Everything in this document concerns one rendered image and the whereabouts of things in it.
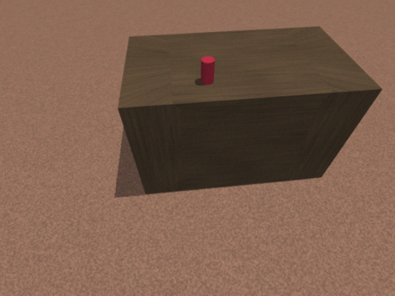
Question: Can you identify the can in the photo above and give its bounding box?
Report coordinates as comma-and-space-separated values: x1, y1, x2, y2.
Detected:
201, 56, 215, 85

